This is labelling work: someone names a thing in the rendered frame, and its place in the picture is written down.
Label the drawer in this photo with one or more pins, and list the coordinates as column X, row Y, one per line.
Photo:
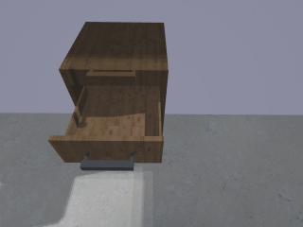
column 110, row 122

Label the cabinet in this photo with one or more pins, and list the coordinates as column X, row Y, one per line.
column 138, row 47

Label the handle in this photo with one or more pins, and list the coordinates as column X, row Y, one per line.
column 102, row 76
column 107, row 165

